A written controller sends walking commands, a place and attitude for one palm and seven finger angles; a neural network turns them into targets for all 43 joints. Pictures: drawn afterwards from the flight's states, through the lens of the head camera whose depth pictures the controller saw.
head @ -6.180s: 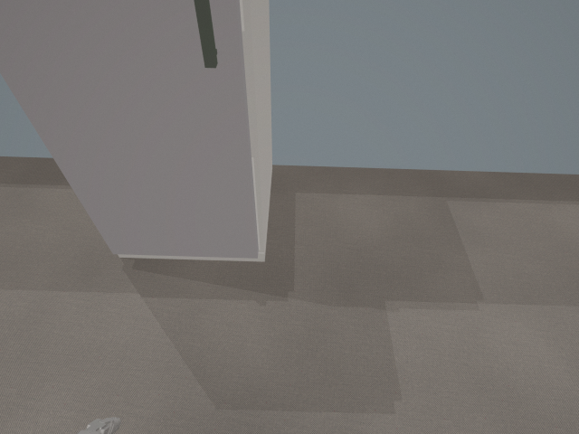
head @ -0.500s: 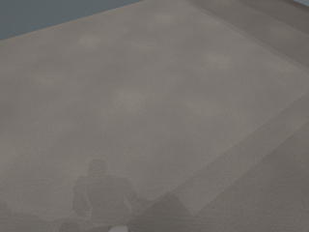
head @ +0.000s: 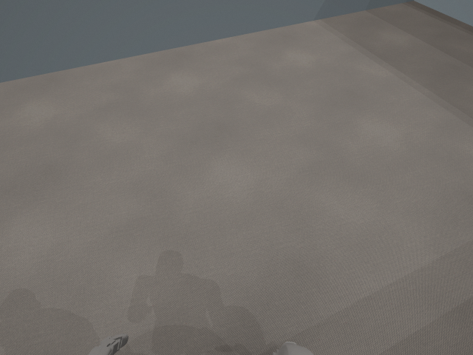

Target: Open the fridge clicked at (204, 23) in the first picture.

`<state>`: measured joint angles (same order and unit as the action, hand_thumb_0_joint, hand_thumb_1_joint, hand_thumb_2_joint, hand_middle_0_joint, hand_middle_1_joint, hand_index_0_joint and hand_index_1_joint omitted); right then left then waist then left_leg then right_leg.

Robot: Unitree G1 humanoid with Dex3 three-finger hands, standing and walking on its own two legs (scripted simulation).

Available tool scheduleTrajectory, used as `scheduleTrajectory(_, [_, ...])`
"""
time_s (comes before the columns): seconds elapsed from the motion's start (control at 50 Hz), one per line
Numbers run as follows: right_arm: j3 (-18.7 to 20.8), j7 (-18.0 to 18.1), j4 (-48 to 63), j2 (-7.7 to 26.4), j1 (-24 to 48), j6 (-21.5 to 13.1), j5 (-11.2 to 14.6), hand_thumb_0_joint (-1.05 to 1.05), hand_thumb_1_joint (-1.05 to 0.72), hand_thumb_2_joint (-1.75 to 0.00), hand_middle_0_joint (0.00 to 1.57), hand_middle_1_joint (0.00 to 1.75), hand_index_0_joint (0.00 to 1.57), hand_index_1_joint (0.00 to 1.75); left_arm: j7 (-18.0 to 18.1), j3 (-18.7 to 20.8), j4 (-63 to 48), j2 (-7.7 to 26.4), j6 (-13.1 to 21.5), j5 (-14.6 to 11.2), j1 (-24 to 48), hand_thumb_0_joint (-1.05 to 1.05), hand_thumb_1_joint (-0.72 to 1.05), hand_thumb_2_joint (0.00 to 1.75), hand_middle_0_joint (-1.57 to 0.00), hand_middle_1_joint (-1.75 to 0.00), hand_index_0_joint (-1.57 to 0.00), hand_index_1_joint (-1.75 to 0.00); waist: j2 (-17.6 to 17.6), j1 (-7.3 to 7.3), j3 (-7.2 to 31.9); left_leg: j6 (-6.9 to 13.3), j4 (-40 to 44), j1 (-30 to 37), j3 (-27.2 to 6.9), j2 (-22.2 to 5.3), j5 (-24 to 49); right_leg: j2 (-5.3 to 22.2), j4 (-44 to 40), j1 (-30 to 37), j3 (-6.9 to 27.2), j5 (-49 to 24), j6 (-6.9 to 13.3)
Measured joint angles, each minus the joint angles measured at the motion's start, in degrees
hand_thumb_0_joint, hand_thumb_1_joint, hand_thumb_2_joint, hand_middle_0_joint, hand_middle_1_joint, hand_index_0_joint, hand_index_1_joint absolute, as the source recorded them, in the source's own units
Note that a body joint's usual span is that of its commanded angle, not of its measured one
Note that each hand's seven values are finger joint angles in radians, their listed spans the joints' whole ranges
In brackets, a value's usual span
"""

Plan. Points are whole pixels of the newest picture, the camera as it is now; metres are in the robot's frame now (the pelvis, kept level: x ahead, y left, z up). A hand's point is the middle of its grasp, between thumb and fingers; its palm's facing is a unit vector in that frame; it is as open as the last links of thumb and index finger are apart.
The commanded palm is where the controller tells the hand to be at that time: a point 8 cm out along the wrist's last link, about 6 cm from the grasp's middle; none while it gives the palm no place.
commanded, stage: walk to a spot facing it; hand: right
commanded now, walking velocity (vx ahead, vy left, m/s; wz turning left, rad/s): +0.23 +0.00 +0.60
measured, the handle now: out of the picture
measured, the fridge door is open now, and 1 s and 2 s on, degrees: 0 0 0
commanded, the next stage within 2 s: turn to face it in 0.48 s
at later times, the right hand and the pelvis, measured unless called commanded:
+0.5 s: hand (322, 279) +0.30 -0.18 -0.16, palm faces -0.31 +0.93 -0.21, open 7.4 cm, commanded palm none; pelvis +0.12 -0.04 +0.00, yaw +20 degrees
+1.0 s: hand (308, 279) +0.31 -0.16 -0.19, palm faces -0.22 +0.96 -0.14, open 7.3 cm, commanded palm none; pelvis +0.17 -0.02 -0.01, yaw +15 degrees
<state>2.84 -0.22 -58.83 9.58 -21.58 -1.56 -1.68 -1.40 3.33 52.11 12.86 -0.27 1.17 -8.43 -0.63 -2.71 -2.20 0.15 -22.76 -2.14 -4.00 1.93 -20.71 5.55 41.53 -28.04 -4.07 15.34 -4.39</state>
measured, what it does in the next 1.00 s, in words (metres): walks ahead, turning left: right foot, then left foot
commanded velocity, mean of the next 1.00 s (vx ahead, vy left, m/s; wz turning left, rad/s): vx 0.00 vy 0.00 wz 0.06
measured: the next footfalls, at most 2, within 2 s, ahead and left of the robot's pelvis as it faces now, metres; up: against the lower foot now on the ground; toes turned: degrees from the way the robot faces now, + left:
right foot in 0.04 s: +0.15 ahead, -0.12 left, +0.00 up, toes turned -5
left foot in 0.60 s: +0.15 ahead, +0.12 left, +0.00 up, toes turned +30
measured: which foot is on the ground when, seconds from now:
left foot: down 0.00-0.06, up 0.08-0.58, down 0.60-0.96, up 0.98-1.00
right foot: up 0.00-0.02, down 0.04-0.60, up 0.62-0.92, down 0.94-1.00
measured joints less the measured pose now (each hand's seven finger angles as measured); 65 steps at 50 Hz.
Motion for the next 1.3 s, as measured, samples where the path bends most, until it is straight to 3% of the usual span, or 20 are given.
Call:
scheduleTrajectory(0.04, [0.5, 0.0, -0.6, 0.5, -1.1, 0.4, 0.1, 0.00, -0.90, -0.89, 0.20, 0.30, 0.20, 0.30, 0.3, -0.6, -0.8, -0.5, 1.2, -0.1, 0.8, 0.01, 0.91, 0.90, -0.20, -0.30, -0.20, -0.30, 1.0, -0.58, -0.3, -1.0, -3.6, -0.2, -1.5, -0.4, -3.1, -1.2, -6.8, 4.0, -0.9, -2.1, 0.9])
scheduleTrajectory(0.06, [0.9, 0.0, -1.0, 0.8, -1.2, 0.7, 0.4, 0.00, -0.90, -0.89, 0.20, 0.30, 0.20, 0.30, 0.6, -0.9, -1.1, -1.0, 2.0, 0.1, 1.4, 0.01, 0.91, 0.90, -0.20, -0.30, -0.20, -0.30, 1.8, -0.70, -0.8, -0.8, -8.6, -2.0, -2.2, -0.6, -5.0, -1.5, -7.0, 4.6, -1.8, -4.9, 2.8])
scheduleTrajectory(0.12, [1.7, -0.4, -2.2, 1.7, 0.1, 2.2, 0.6, 0.00, -0.91, -0.89, 0.20, 0.30, 0.20, 0.30, 1.3, -2.0, -1.7, -2.2, 3.2, 0.2, 1.8, 0.00, 0.91, 0.90, -0.21, -0.30, -0.20, -0.30, 2.5, -0.79, -1.7, -0.4, -33.4, -12.0, -0.2, -0.5, -8.4, -0.2, -3.9, 6.7, -5.2, -0.7, 6.5])
scheduleTrajectory(0.16, [2.2, -1.0, -2.1, 2.6, 1.6, 2.9, 0.3, 0.01, -0.91, -0.89, 0.20, 0.30, 0.20, 0.30, 1.7, -2.4, -1.4, -3.1, 3.3, 0.2, 0.8, 0.00, 0.90, 0.90, -0.21, -0.30, -0.20, -0.30, 2.6, -0.21, -1.7, -0.8, -43.1, -17.8, 3.0, -1.8, -5.4, 0.2, -6.3, 9.7, -6.9, 0.1, 6.9])
scheduleTrajectory(0.22, [3.0, -1.2, 0.1, 3.6, 4.3, 3.6, 0.1, 0.01, -0.91, -0.89, 0.20, 0.30, 0.20, 0.30, 2.4, -2.6, 0.1, -4.3, 3.2, 0.0, -1.5, 0.00, 0.90, 0.90, -0.21, -0.30, -0.20, -0.30, 2.6, 0.11, -1.6, -2.2, -47.6, -24.6, 6.0, -3.8, -0.5, 0.4, -11.2, 13.7, -9.3, -0.9, 7.0])
scheduleTrajectory(0.32, [3.9, -0.9, 3.8, 4.2, 8.6, 4.6, -0.1, 0.00, -0.91, -0.89, 0.20, 0.30, 0.19, 0.30, 3.2, -0.8, 2.4, -3.4, 2.6, -0.3, -4.9, -0.01, 0.94, 0.90, -0.21, -0.30, -0.20, -0.30, 2.3, 1.44, -1.3, -4.0, -46.5, -30.6, 6.9, -5.7, 4.4, 0.4, -15.0, 17.6, -13.0, -0.5, 7.2])
scheduleTrajectory(0.42, [3.8, -1.0, 6.0, 4.0, 12.9, 5.6, -0.3, 0.00, -0.91, -0.90, 0.19, 0.30, 0.19, 0.30, 2.9, -0.4, 4.4, -2.5, 1.5, -0.1, -7.8, -0.01, 0.93, 0.90, -0.21, -0.30, -0.20, -0.30, 2.0, 3.07, -1.9, -4.8, -38.3, -29.9, 7.8, -7.1, 4.8, 1.0, -14.6, 19.6, -16.1, 1.8, 6.7])
scheduleTrajectory(0.54, [2.7, -1.1, 7.8, 2.5, 16.4, 5.4, -0.2, 0.00, -0.91, -0.90, 0.19, 0.30, 0.19, 0.30, 2.1, 0.4, 5.4, -1.8, 0.2, 0.4, -9.9, 0.00, 0.91, 0.90, -0.21, -0.30, -0.20, -0.30, 0.4, 5.42, -3.1, -3.4, -23.4, -23.3, 10.0, -6.2, 0.9, 3.7, -9.8, 20.2, -20.2, 6.5, 4.6])
scheduleTrajectory(0.58, [2.1, -1.1, 8.6, 2.2, 16.9, 4.4, -0.2, 0.00, -0.91, -0.90, 0.20, 0.30, 0.19, 0.30, 1.8, 0.6, 5.2, -1.5, -0.1, 0.3, -10.9, 0.00, 0.91, 0.90, -0.21, -0.30, -0.20, -0.30, -0.5, 5.81, -3.2, -2.1, -16.4, -19.4, 11.0, -5.0, 3.6, 5.5, -5.7, 19.4, -21.0, 9.0, 3.4])
scheduleTrajectory(0.6, [1.7, -1.0, 9.1, 2.4, 17.0, 3.4, -0.3, 0.00, -0.91, -0.90, 0.20, 0.30, 0.19, 0.30, 1.6, 0.6, 5.0, -1.6, -0.4, 0.0, -11.6, 0.00, 0.91, 0.90, -0.21, -0.30, -0.20, -0.30, -0.2, 5.85, -2.8, -0.3, -13.3, -17.8, 10.8, -4.8, 5.0, 6.3, -1.3, 17.5, -20.4, 10.1, 2.7])
scheduleTrajectory(0.64, [1.0, -0.3, 8.8, 1.6, 17.7, 1.7, 0.1, 0.00, -0.91, -0.89, 0.20, 0.30, 0.20, 0.30, 1.8, 0.4, 5.1, -1.1, -1.6, -0.4, -10.8, 0.00, 0.91, 0.90, -0.21, -0.30, -0.20, -0.30, -1.4, 5.98, -3.8, 1.7, -15.9, -18.6, 10.6, -3.8, 2.5, 6.0, 11.8, 11.3, -12.2, 15.8, 1.2])
scheduleTrajectory(0.68, [0.2, 0.5, 8.2, 0.7, 17.5, 1.3, 0.4, 0.00, -0.91, -0.89, 0.20, 0.30, 0.20, 0.30, 2.4, 0.1, 5.5, -0.8, -2.5, -0.5, -9.5, 0.00, 0.91, 0.90, -0.20, -0.30, -0.20, -0.30, -1.9, 6.00, -4.0, 2.0, -15.7, -17.5, 10.3, -3.4, 2.0, 3.6, 21.1, 6.6, -5.3, 17.0, 0.8])
scheduleTrajectory(0.76, [-1.3, 1.4, 5.3, -1.0, 15.8, 1.6, 0.2, 0.00, -0.91, -0.89, 0.20, 0.30, 0.20, 0.30, 2.7, -0.5, 5.7, -1.3, -2.6, -0.5, -7.9, 0.01, 0.91, 0.90, -0.20, -0.30, -0.20, -0.30, -2.3, 6.49, -2.0, 1.4, -10.8, -13.9, 10.6, -3.2, 3.6, 1.4, 20.7, 2.9, 0.3, 11.5, 0.6])
scheduleTrajectory(0.82, [-1.8, 1.3, 3.8, -2.0, 15.2, 2.0, 0.1, 0.00, -0.91, -0.89, 0.20, 0.30, 0.20, 0.30, 2.4, -0.9, 5.7, -2.4, -2.3, -0.6, -7.7, 0.00, 0.91, 0.90, -0.20, -0.30, -0.19, -0.30, -1.9, 6.50, -0.7, 1.0, -8.9, -11.8, 12.2, -3.7, 3.7, 0.8, 13.6, 3.6, 0.8, 9.5, 0.6])
scheduleTrajectory(0.92, [-0.9, 1.5, 4.0, -2.1, 14.9, 2.0, 0.1, -0.01, -0.91, -0.89, 0.20, 0.30, 0.20, 0.30, 1.7, -0.9, 5.8, -3.9, -2.5, -0.4, -7.1, 0.01, 0.92, 0.90, -0.20, -0.30, -0.20, -0.30, -0.1, 4.93, -0.9, -0.6, -10.7, -10.7, 15.9, -5.7, 1.5, -0.6, 2.9, 6.6, -1.8, 6.5, 0.8])
scheduleTrajectory(0.94, [-0.7, 1.6, 4.1, -1.8, 14.6, 2.1, 0.2, -0.01, -0.91, -0.89, 0.20, 0.30, 0.20, 0.30, 1.5, -0.8, 5.6, -3.9, -2.4, -0.4, -7.2, 0.01, 0.92, 0.90, -0.20, -0.30, -0.20, -0.30, 0.3, 4.65, -0.9, -1.1, -12.1, -11.0, 16.7, -6.2, 0.6, -0.9, -0.3, 7.9, -2.5, 4.4, 1.1])
scheduleTrajectory(0.96, [-0.3, 1.6, 4.2, -1.3, 14.3, 2.4, 0.3, -0.01, -0.91, -0.89, 0.20, 0.30, 0.20, 0.30, 1.3, -0.7, 5.5, -4.0, -2.2, -0.3, -7.0, 0.01, 0.92, 0.90, -0.20, -0.30, -0.20, -0.30, 1.5, 4.37, -1.0, -1.7, -14.0, -11.6, 17.0, -7.5, -0.5, -2.0, -1.4, 8.2, -2.9, 4.2, 3.6])
scheduleTrajectory(1.02, [0.8, 2.0, 3.8, 0.4, 12.9, 4.1, 0.5, 0.00, -0.91, -0.89, 0.20, 0.30, 0.20, 0.30, 1.4, -0.5, 4.1, -4.0, -1.2, 0.1, -6.1, 0.01, 0.92, 0.90, -0.20, -0.30, -0.20, -0.30, 2.6, 3.93, -1.0, -3.3, -28.1, -17.7, 12.2, -7.0, -9.1, -3.3, -1.6, 7.3, -2.9, 4.4, 8.2])
scheduleTrajectory(1.1, [2.0, 1.7, 2.6, 2.5, 12.0, 4.9, 0.3, 0.00, -0.91, -0.89, 0.20, 0.30, 0.20, 0.30, 2.2, -0.5, 2.8, -3.7, -0.3, 0.1, -5.7, 0.00, 0.91, 0.90, -0.21, -0.30, -0.20, -0.30, 2.4, 3.95, -1.4, -4.5, -42.5, -24.2, 7.4, -5.9, -4.8, -4.7, -8.2, 9.1, -1.5, 0.3, 8.9])
scheduleTrajectory(1.3, [2.7, 1.6, 4.1, 5.3, 12.3, 5.1, 0.4, 0.00, -0.91, -0.89, 0.20, 0.30, 0.20, 0.30, 1.6, 0.1, 2.0, -2.1, -0.9, -0.2, -5.7, 0.00, 0.90, 0.90, -0.21, -0.30, -0.20, -0.30, 1.2, 3.85, -0.7, -6.7, -37.7, -24.5, 3.4, -6.5, -0.8, -7.6, -16.7, 11.0, 4.7, -6.2, 9.0])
